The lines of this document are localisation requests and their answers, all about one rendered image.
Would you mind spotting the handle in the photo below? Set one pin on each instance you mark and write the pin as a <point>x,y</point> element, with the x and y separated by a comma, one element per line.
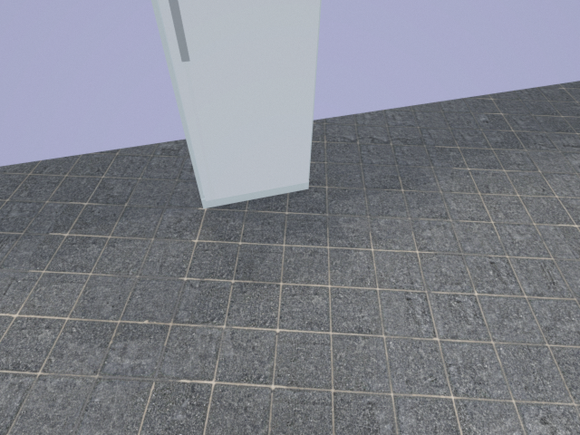
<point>178,25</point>

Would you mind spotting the fridge door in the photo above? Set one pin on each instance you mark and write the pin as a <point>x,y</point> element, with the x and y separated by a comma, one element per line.
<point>248,90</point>

